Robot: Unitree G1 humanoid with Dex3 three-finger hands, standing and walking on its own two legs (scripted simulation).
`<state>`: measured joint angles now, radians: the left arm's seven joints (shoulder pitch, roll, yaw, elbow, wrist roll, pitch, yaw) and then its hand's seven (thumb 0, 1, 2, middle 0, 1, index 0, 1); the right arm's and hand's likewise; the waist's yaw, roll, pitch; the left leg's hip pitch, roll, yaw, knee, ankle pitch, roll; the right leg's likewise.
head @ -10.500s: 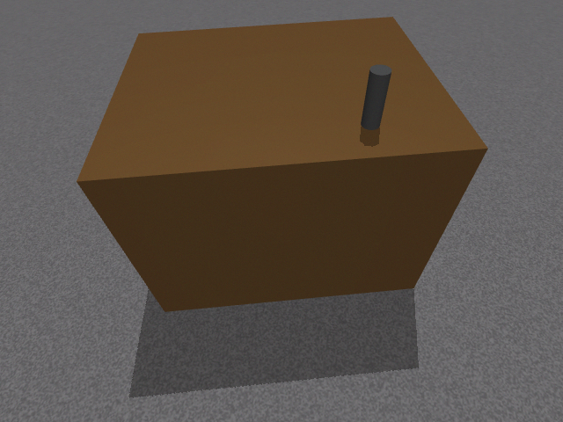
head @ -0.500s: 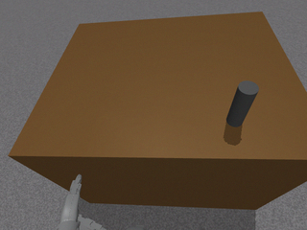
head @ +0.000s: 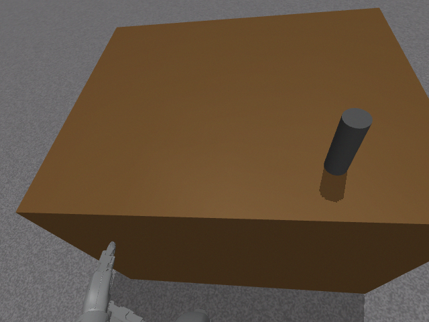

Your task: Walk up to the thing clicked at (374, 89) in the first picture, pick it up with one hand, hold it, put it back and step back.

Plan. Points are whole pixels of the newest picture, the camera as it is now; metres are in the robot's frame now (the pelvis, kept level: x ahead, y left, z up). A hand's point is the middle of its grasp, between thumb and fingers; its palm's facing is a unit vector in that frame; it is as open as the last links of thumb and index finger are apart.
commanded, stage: go down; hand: right
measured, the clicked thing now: (345, 144) +0.46 -0.18 +0.03
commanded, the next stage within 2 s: approach in 0.44 s
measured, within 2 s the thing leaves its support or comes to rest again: neither
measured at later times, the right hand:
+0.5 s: hand out of the picture +0.38 -0.37 +0.14, palm faces +0.15 +0.99 -0.01, open 17.4 cm
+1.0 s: hand (401, 157) +0.42 -0.27 +0.04, palm faces -0.01 +1.00 +0.09, open 17.3 cm
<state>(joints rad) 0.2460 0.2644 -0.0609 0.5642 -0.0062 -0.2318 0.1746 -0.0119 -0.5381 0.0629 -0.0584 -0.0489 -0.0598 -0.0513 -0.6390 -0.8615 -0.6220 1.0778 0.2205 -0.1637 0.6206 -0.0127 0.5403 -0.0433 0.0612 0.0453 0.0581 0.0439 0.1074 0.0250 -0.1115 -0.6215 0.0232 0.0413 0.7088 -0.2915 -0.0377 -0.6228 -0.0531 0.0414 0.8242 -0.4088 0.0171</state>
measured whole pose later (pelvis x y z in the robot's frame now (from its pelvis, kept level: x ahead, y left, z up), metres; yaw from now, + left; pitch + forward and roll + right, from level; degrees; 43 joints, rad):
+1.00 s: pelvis -0.01 +0.00 -0.03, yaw +0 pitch +17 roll +2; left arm 0.29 0.25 -0.04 0.39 0.02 -0.23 0.11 -0.01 -0.53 0.05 -0.07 -0.05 -0.07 -0.05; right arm -0.66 -0.63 -0.50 1.08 0.21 -0.27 0.53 -0.01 0.50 -0.05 0.06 0.04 0.06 0.04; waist 0.15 0.05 -0.12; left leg -0.83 0.03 0.03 0.89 -0.34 -0.04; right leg -0.81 -0.05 0.04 0.97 -0.45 0.02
